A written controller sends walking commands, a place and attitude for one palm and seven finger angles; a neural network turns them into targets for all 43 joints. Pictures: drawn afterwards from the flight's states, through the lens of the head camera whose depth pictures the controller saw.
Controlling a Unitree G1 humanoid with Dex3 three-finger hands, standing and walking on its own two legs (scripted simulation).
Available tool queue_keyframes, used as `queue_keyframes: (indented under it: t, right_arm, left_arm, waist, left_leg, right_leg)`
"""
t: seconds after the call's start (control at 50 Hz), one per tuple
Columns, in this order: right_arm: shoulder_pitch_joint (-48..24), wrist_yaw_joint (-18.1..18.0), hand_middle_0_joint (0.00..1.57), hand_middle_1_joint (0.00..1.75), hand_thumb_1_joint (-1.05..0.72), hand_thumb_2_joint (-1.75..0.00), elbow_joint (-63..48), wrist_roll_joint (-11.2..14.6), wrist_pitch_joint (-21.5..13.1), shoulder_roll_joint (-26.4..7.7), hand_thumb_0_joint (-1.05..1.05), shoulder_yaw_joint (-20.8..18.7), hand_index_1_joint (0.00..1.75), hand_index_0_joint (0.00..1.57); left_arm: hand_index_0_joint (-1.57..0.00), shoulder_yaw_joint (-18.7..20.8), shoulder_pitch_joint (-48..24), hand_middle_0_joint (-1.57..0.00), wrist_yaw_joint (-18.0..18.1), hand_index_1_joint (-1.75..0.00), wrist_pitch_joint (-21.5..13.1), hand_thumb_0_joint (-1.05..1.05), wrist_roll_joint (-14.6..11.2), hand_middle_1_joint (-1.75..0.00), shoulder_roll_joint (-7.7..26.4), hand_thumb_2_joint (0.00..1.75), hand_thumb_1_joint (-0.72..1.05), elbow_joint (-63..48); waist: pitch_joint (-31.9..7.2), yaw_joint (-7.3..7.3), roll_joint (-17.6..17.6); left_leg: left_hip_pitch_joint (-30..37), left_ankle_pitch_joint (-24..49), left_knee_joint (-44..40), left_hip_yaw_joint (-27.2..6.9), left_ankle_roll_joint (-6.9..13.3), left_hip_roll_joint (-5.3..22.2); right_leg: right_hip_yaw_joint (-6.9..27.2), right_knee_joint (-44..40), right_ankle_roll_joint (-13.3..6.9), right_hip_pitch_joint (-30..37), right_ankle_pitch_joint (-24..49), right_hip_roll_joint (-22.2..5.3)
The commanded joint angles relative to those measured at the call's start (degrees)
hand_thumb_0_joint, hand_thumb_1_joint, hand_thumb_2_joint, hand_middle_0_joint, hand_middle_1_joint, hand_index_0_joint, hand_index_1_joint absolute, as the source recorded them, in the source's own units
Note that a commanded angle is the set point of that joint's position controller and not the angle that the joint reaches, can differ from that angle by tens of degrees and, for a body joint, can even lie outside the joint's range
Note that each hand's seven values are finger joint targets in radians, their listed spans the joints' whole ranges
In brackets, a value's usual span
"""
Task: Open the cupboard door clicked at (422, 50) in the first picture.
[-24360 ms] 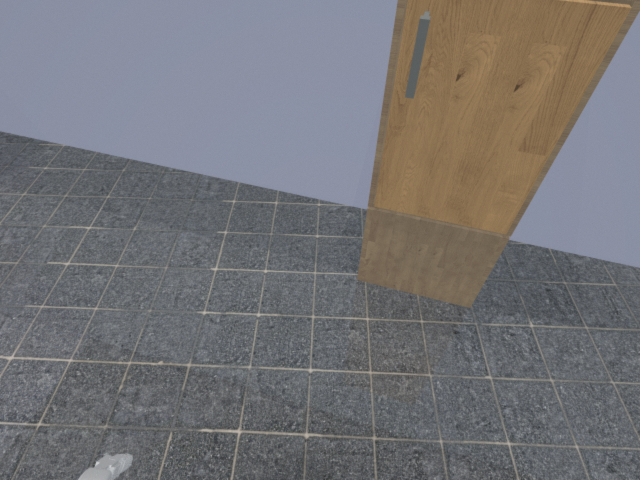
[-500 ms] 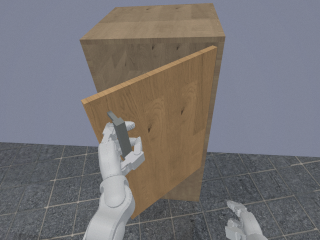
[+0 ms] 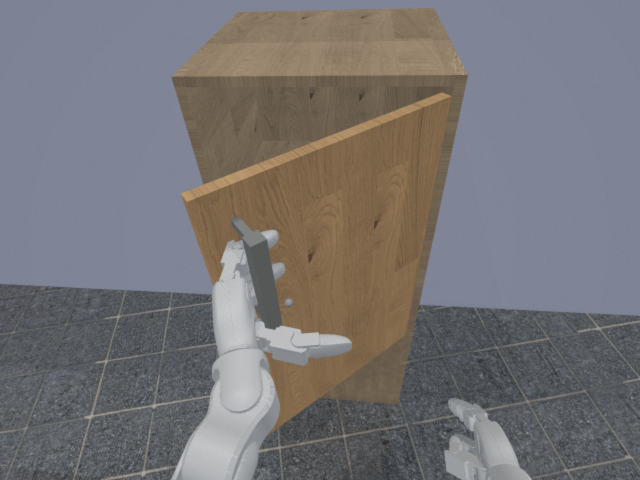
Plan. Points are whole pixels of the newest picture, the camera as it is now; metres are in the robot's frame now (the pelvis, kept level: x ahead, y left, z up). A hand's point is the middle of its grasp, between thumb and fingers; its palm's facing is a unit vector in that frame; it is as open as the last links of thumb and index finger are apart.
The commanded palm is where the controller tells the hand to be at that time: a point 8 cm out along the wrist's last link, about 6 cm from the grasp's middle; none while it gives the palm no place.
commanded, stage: open thumb and fingers to let go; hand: left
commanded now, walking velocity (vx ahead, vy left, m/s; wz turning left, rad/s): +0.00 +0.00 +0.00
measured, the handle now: (257, 279) +0.31 +0.10 +0.13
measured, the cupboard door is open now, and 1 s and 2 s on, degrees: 41 43 43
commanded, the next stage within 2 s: slide the hand sideways off the handle in 0.12 s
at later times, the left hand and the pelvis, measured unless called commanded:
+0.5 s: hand (288, 335) +0.23 +0.05 +0.14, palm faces -0.19 -0.98 +0.02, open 16.2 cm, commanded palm +0.21 +0.11 +0.13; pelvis -0.02 +0.04 +0.00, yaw -1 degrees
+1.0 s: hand (242, 355) +0.21 +0.10 +0.13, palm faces -0.08 -1.00 +0.01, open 16.0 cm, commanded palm +0.17 +0.16 +0.13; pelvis +0.00 +0.03 +0.00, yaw -3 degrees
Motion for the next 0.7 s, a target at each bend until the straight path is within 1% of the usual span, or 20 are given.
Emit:
queue_keyframes:
  t: [0.0, 0.04, 0.08, 0.14, 0.2, 0.22, 0.24, 0.26, 0.28, 0.3, 0.32, 0.36, 0.4, 0.42, 0.44, 0.46, 0.5, 0.52, 0.58, 0.68]
  right_arm:
    - [-11.7, 0.7, 0.20, 0.30, -0.90, -0.90, -10.1, -0.1, -3.5, -3.3, 0.00, -1.7, 0.30, 0.20]
    - [-11.7, 1.2, 0.20, 0.30, -0.90, -0.90, -10.0, 0.0, -3.5, -3.4, 0.00, -1.9, 0.30, 0.20]
    - [-12.0, 1.6, 0.20, 0.30, -0.90, -0.90, -9.8, 0.0, -3.4, -3.4, 0.00, -1.9, 0.30, 0.20]
    - [-12.5, 2.2, 0.20, 0.30, -0.90, -0.90, -9.1, 0.1, -3.5, -3.5, 0.00, -1.9, 0.30, 0.20]
    - [-12.8, 2.8, 0.20, 0.30, -0.90, -0.90, -9.0, 0.0, -3.5, -3.6, 0.00, -2.0, 0.30, 0.20]
    - [-7.3, 3.1, 0.20, 0.30, -0.90, -0.90, -10.3, 0.3, -2.2, -6.5, 0.00, -2.2, 0.30, 0.20]
    - [-7.3, 2.4, 0.20, 0.30, -0.90, -0.90, -12.7, 1.6, -2.0, -5.5, 0.00, -2.5, 0.30, 0.20]
    - [-7.2, 1.4, 0.20, 0.30, -0.90, -0.90, -13.1, 1.9, -1.9, -5.3, 0.00, -2.2, 0.30, 0.20]
    - [-7.3, 0.8, 0.20, 0.30, -0.90, -0.90, -14.3, 2.0, -2.0, -4.9, 0.00, -1.5, 0.30, 0.20]
    - [-7.0, 0.3, 0.20, 0.30, -0.90, -0.90, -14.8, 2.2, -2.4, -4.6, 0.00, -1.1, 0.30, 0.20]
    - [-7.0, 0.0, 0.20, 0.30, -0.90, -0.90, -15.6, 2.5, -2.9, -4.5, 0.00, -1.0, 0.30, 0.20]
    - [-8.1, -0.5, 0.20, 0.30, -0.90, -0.90, -15.9, 2.9, -3.8, -4.3, 0.00, -0.3, 0.30, 0.20]
    - [-9.2, -0.7, 0.20, 0.30, -0.90, -0.90, -15.8, 2.9, -4.1, -4.4, 0.00, 0.1, 0.30, 0.20]
    - [-9.4, -0.6, 0.20, 0.30, -0.90, -0.90, -15.5, 3.0, -4.1, -4.5, 0.00, 0.1, 0.30, 0.20]
    - [-9.7, -0.4, 0.20, 0.30, -0.90, -0.90, -15.7, 2.9, -3.9, -4.4, 0.00, 0.2, 0.30, 0.20]
    - [-9.7, -0.2, 0.20, 0.30, -0.90, -0.90, -15.7, 2.7, -3.8, -4.4, 0.00, 0.1, 0.30, 0.20]
    - [-9.1, 0.6, 0.20, 0.30, -0.90, -0.90, -16.4, 2.4, -3.3, -4.1, 0.00, -0.2, 0.30, 0.20]
    - [-8.8, 1.0, 0.20, 0.30, -0.90, -0.90, -16.5, 2.3, -2.8, -4.2, 0.00, -0.2, 0.30, 0.20]
    - [-9.0, 1.3, 0.20, 0.30, -0.90, -0.90, -17.6, 2.3, -1.7, -4.1, 0.00, -0.2, 0.30, 0.20]
    - [-10.1, 0.7, 0.20, 0.30, -0.90, -0.90, -18.6, 2.2, -0.6, -4.2, 0.00, 0.2, 0.30, 0.20]
  left_arm:
    - [-0.18, -0.3, -12.8, -0.18, 2.7, -0.50, -2.5, 0.00, 1.8, -0.50, -8.0, 0.30, -0.50, -12.5]
    - [-0.17, -0.5, -12.1, -0.17, 3.1, -0.40, -1.9, 0.00, 1.8, -0.40, -8.4, 0.30, -0.50, -12.7]
    - [-0.15, -0.7, -12.9, -0.15, 3.4, -0.30, -1.4, 0.00, 1.6, -0.30, -8.7, 0.30, -0.50, -12.8]
    - [-0.15, -2.1, -14.6, -0.15, 4.0, -0.30, -0.3, 0.00, 1.6, -0.30, -10.7, 0.30, -0.50, -11.5]
    - [-0.15, -2.4, -15.8, -0.15, 4.6, -0.30, 0.5, 0.00, 1.7, -0.30, -11.2, 0.30, -0.50, -11.9]
    - [-0.15, -15.2, -14.4, -0.15, -8.6, -0.30, -2.8, 0.00, 6.2, -0.30, -6.8, 0.30, -0.50, -14.1]
    - [-0.15, -10.6, -18.0, -0.15, -15.4, -0.30, -5.8, 0.00, 3.7, -0.30, -1.8, 0.30, -0.50, -18.4]
    - [-0.15, -9.9, -17.5, -0.15, -19.4, -0.30, -7.4, 0.00, 2.8, -0.30, 0.6, 0.30, -0.50, -17.2]
    - [-0.15, -8.9, -18.6, -0.15, -22.3, -0.30, -8.2, 0.00, 1.7, -0.30, 1.3, 0.30, -0.50, -17.5]
    - [-0.15, -8.6, -19.7, -0.15, -24.1, -0.30, -8.7, 0.00, 0.6, -0.30, 1.2, 0.30, -0.50, -17.0]
    - [-0.15, -8.5, -18.8, -0.15, -25.1, -0.30, -8.7, 0.00, -0.7, -0.30, 0.1, 0.30, -0.50, -16.7]
    - [-0.15, -5.6, -17.0, -0.15, -24.4, -0.30, -8.1, 0.00, -3.6, -0.30, -0.7, 0.30, -0.50, -14.2]
    - [-0.15, -2.8, -16.7, -0.15, -22.3, -0.30, -6.8, 0.00, -5.1, -0.30, -0.6, 0.30, -0.50, -13.2]
    - [-0.15, -1.3, -16.2, -0.15, -21.0, -0.30, -6.3, 0.00, -5.0, -0.30, 0.4, 0.30, -0.50, -12.7]
    - [-0.15, -1.0, -16.4, -0.15, -19.6, -0.30, -5.8, 0.00, -4.4, -0.30, 0.2, 0.30, -0.50, -13.0]
    - [-0.15, -0.8, -16.4, -0.15, -18.4, -0.30, -5.4, 0.00, -3.6, -0.30, 0.3, 0.30, -0.50, -13.6]
    - [-0.15, -0.4, -11.8, -0.15, -17.0, -0.30, -5.0, 0.00, -2.0, -0.30, 0.8, 0.30, -0.50, -15.6]
    - [-0.15, 0.6, -10.0, -0.15, -16.6, -0.30, -4.9, 0.00, -1.3, -0.30, 2.3, 0.30, -0.50, -16.4]
    - [-0.15, 0.9, -6.6, -0.15, -16.7, -0.30, -4.9, 0.00, -0.8, -0.30, 3.1, 0.30, -0.50, -19.0]
    - [-0.15, 3.6, -3.1, -0.15, -17.7, -0.30, -4.5, 0.00, -1.6, -0.30, 5.9, 0.30, -0.50, -20.7]
  waist:
    - [-7.4, 1.19, -8.2]
    - [-8.2, 1.60, -6.9]
    - [-8.2, 1.43, -6.6]
    - [-7.0, 1.19, -5.2]
    - [-7.9, 1.30, -6.0]
    - [-2.6, -5.18, -7.6]
    - [-9.2, -3.04, -5.2]
    - [-10.4, -2.30, -4.3]
    - [-11.3, -1.98, -4.1]
    - [-10.7, -2.31, -5.2]
    - [-8.9, -2.17, -4.2]
    - [-5.0, -1.26, -6.5]
    - [-3.2, -0.49, -8.3]
    - [-3.0, 0.17, -7.9]
    - [-2.8, 0.29, -7.1]
    - [-3.7, 0.42, -6.3]
    - [-6.2, 1.30, -5.2]
    - [-7.2, 1.98, -3.4]
    - [-7.1, 1.83, -4.6]
    - [-3.1, 1.52, -6.8]
  left_leg:
    - [3.5, 10.8, -0.1, 0.1, 1.4, -0.2]
    - [3.9, 11.6, -0.3, -0.1, 1.2, 0.2]
    - [3.7, 12.0, 0.1, 0.0, 1.0, 0.4]
    - [3.6, 10.9, -0.2, -0.9, 0.7, 1.1]
    - [2.9, 10.6, -0.1, -1.2, 0.5, 1.3]
    - [6.4, 11.7, -1.8, -1.3, 2.0, 0.2]
    - [7.1, 12.4, -1.7, -1.1, 2.1, 0.5]
    - [6.9, 13.1, -1.2, -1.0, 2.3, 0.4]
    - [6.9, 12.0, -1.7, -1.0, 2.4, 0.4]
    - [6.9, 10.9, -2.0, -1.4, 2.4, 0.6]
    - [7.2, 9.0, -2.7, -2.0, 2.2, 1.0]
    - [4.1, 3.9, -4.4, -2.7, 1.8, 1.4]
    - [2.2, 0.1, -5.5, -2.9, 1.6, 1.3]
    - [1.6, -1.1, -6.2, -3.3, 1.3, 1.3]
    - [1.2, -2.3, -6.8, -3.3, 1.2, 1.3]
    - [1.5, -1.6, -6.7, -3.1, 1.2, 1.3]
    - [2.0, 1.5, -6.3, -2.3, 1.0, 1.4]
    - [1.9, 2.6, -6.4, -2.2, 0.7, 1.3]
    - [1.9, 4.9, -5.6, -1.1, 0.8, 1.6]
    - [0.9, 3.4, -5.1, -0.2, 1.6, 1.4]
  right_leg:
    - [6.4, -7.6, 3.7, -2.0, 12.3, -6.1]
    - [5.0, -6.2, 3.0, -2.4, 11.3, -5.2]
    - [4.5, -5.6, 2.7, -2.8, 11.1, -4.9]
    - [2.9, -4.3, 2.1, -5.3, 7.7, -4.0]
    - [2.6, -3.4, 1.9, -5.6, 6.2, -3.7]
    - [4.9, -3.3, 2.9, -7.8, 11.8, -3.3]
    - [4.4, -1.7, 2.4, -4.9, 14.1, -3.3]
    - [4.8, -0.6, 2.2, -4.2, 15.6, -3.4]
    - [4.4, -0.8, 2.2, -3.7, 14.6, -3.4]
    - [4.0, -1.4, 2.1, -4.2, 12.5, -3.4]
    - [3.5, -1.8, 2.1, -5.6, 9.3, -3.1]
    - [2.5, -3.0, 2.3, -6.7, 3.0, -2.6]
    - [2.2, -3.9, 2.5, -7.1, -1.0, -2.6]
    - [2.2, -3.6, 2.4, -6.8, -2.2, -2.6]
    - [2.1, -3.3, 2.4, -7.0, -2.8, -2.6]
    - [2.1, -2.9, 2.3, -6.8, -2.2, -2.5]
    - [2.2, -2.2, 2.0, -5.0, 0.2, -2.4]
    - [2.3, -1.8, 1.6, -3.8, 1.0, -2.4]
    - [2.9, -2.3, 1.6, -3.2, 2.6, -2.4]
    - [4.0, -5.2, 2.0, -4.5, 0.5, -2.6]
